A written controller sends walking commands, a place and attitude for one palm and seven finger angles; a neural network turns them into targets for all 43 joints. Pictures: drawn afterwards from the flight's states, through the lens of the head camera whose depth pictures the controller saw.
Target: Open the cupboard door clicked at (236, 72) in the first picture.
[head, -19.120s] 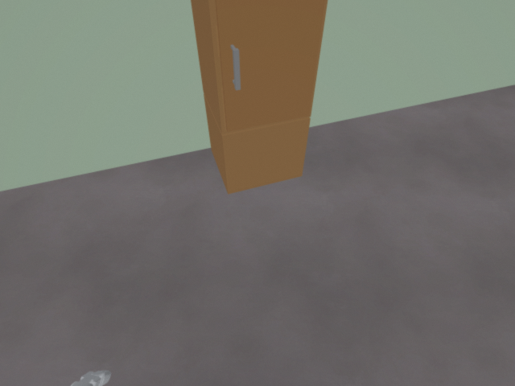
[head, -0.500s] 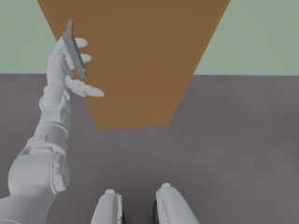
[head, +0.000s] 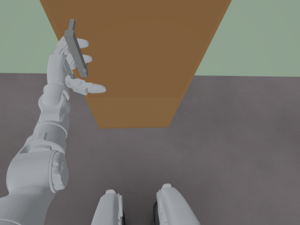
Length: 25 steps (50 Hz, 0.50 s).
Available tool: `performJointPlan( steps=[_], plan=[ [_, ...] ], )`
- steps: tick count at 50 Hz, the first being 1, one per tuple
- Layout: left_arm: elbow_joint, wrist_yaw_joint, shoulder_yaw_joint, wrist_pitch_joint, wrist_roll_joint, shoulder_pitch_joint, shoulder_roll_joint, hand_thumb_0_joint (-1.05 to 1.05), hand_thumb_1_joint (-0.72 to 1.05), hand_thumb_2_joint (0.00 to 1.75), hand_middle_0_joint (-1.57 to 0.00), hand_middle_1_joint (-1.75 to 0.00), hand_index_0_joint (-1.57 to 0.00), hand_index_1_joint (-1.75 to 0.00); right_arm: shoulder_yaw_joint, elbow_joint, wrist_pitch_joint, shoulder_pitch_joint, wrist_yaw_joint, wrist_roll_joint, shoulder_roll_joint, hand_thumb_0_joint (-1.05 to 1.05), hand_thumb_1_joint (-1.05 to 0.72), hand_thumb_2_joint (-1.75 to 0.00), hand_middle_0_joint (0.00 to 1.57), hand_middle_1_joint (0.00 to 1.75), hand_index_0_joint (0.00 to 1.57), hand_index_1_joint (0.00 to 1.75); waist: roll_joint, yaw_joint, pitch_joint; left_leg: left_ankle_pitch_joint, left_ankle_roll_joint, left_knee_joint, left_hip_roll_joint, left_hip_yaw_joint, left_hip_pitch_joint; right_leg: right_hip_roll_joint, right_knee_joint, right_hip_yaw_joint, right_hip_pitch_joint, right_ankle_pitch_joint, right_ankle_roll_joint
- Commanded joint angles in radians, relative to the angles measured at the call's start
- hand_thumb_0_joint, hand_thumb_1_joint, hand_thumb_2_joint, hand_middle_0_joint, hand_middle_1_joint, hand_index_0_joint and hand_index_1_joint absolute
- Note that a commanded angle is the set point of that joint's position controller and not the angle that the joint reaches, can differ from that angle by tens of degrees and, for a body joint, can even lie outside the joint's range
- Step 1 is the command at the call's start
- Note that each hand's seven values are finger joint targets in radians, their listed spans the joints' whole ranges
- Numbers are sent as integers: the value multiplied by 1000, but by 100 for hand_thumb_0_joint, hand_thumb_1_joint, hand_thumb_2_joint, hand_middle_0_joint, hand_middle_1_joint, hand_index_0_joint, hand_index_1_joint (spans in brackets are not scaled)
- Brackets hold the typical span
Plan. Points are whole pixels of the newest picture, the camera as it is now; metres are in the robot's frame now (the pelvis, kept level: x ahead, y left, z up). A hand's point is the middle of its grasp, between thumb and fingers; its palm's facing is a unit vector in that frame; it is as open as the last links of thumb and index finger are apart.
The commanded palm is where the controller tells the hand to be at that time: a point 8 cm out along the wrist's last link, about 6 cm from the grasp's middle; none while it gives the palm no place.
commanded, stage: close the thumb around the handle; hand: left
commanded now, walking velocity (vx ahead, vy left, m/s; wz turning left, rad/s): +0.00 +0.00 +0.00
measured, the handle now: (78, 50) +0.56 +0.15 +0.06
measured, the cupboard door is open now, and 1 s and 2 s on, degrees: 0 10 40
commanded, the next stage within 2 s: pull the door open along its arc in 0.52 s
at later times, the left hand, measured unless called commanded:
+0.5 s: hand (86, 69) +0.51 +0.13 +0.05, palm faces -0.06 -1.00 -0.01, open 5.6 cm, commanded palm +0.49 +0.18 +0.05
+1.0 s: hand (88, 89) +0.45 +0.12 +0.05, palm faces -0.07 -1.00 +0.00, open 5.8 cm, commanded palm +0.39 +0.17 +0.05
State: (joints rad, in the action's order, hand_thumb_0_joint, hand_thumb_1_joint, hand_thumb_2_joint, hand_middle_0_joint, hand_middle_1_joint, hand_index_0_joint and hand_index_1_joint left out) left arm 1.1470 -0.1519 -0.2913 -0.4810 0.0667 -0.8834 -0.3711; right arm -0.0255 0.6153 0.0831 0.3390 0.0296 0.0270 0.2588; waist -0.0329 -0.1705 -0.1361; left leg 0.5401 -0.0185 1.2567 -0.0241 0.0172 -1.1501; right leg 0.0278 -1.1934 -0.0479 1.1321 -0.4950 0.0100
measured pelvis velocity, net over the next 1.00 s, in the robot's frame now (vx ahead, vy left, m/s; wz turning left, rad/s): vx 0.02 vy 0.00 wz -0.02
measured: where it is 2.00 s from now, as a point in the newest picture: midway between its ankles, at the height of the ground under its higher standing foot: outside the picture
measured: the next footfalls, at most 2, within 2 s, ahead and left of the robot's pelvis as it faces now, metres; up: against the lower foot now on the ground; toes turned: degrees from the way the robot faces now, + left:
none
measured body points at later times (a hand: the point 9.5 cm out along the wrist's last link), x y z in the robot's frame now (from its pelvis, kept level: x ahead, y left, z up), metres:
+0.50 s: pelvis +0.00 +0.00 +0.00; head +0.15 +0.02 +0.43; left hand +0.50 +0.19 +0.06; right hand +0.02 -0.26 -0.12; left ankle +0.02 +0.11 -0.63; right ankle +0.03 -0.12 -0.63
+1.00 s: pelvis +0.02 +0.00 +0.02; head +0.13 +0.00 +0.45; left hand +0.44 +0.18 +0.06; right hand +0.07 -0.26 -0.10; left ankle +0.02 +0.11 -0.63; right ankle +0.03 -0.12 -0.63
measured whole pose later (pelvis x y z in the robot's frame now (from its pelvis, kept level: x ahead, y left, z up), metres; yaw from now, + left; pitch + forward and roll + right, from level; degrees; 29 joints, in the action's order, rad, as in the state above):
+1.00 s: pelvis +0.02 +0.00 +0.02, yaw -1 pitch +23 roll -1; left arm 0.78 -0.14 -0.20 -0.47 0.15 -0.50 -0.23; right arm 0.00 0.56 0.10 0.35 0.05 0.00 0.24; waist -0.03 -0.11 -0.16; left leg 0.54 -0.02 1.16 -0.03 -0.02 -1.02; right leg 0.04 -1.12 -0.01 1.02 -0.49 0.01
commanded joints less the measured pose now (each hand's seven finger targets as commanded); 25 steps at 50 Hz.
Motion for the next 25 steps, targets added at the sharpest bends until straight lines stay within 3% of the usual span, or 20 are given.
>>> performJointPlan(
  steps=[1,2,4,5,7,9,12,13,15,16,19,22,25],
  plan=[
    [-242,21,-32,-63,19,-466,-191,0,6,54,-34,-126,-34,-126,62,-64,-15,159,-16,1,174,0,-90,-90,20,30,20,30,-85,-19,-530,-345,-5,-144,17,40,380,16,145,22,-235,286,16],
    [-257,19,-4,-72,22,-465,-153,0,12,56,-34,-127,-34,-127,62,-66,-20,154,-13,3,168,0,-90,-90,20,30,20,30,-108,-21,-540,-362,-3,-140,18,37,401,16,146,23,-228,296,15],
    [-267,20,-9,-94,27,-462,-154,0,23,61,-35,-128,-35,-128,65,-62,-25,159,-11,7,170,0,-90,-90,20,30,20,30,-105,-23,-552,-390,-2,-135,14,44,427,19,139,18,-215,305,18],
    [-241,20,-27,-95,21,-437,-179,0,28,64,-36,-128,-36,-128,64,-55,-22,161,-11,5,174,0,-90,-90,20,30,20,30,-89,-17,-536,-386,2,-139,11,46,414,19,137,15,-218,302,17],
    [-181,21,-19,-79,13,-423,-173,0,40,68,-36,-130,-36,-130,62,-51,-18,161,-10,3,174,0,-90,-90,20,30,20,30,-47,-32,-475,-332,-5,-137,15,39,345,20,148,21,-223,279,13],
    [-161,23,-32,-65,4,-435,-192,0,51,73,-37,-131,-37,-131,60,-55,-16,170,-10,5,176,0,-90,-90,20,30,20,30,-50,-32,-453,-307,-10,-139,20,34,316,18,148,23,-225,265,14],
    [-153,22,-60,-50,3,-416,-230,0,68,80,-38,-133,-38,-133,56,-66,-16,161,-13,1,177,0,-90,-90,20,30,20,30,-31,-23,-471,-288,-13,-134,22,22,279,15,153,35,-260,269,10],
    [-190,18,-58,-57,5,-432,-232,0,73,83,-39,-133,-39,-133,56,-70,-16,161,-14,2,174,0,-90,-90,20,30,20,30,-52,-18,-488,-307,-12,-137,22,22,295,15,148,35,-272,288,12],
    [-255,10,-46,-81,16,-431,-207,0,84,88,-40,-134,-40,-134,61,-77,-21,156,-10,3,171,0,-90,-90,20,30,20,30,-111,-3,-570,-374,-5,-133,19,27,382,16,135,30,-259,323,17],
    [-263,5,-24,-86,21,-439,-182,0,90,90,-40,-135,-40,-135,60,-73,-22,155,-9,4,169,0,-90,-90,20,30,20,30,-114,-10,-572,-390,-2,-133,16,33,399,18,133,24,-250,328,17],
    [-270,-3,-23,-92,29,-451,-185,0,90,90,-40,-135,-40,-135,64,-62,-22,166,-11,3,173,0,-90,-90,20,30,20,30,-100,-25,-556,-393,-3,-132,12,40,412,21,136,21,-236,324,16],
    [-277,2,7,-80,28,-430,-139,0,90,90,-40,-135,-40,-135,69,-56,-17,167,-10,1,172,0,-90,-90,20,30,20,30,-108,-18,-559,-422,5,-142,9,47,449,20,138,10,-220,328,17],
    [-244,26,-13,-65,27,-428,-152,0,90,90,-40,-135,-40,-135,68,-52,-13,169,-12,1,173,0,-90,-90,20,30,20,30,-92,-19,-520,-415,4,-143,9,47,429,20,140,9,-206,321,16]
  ],
)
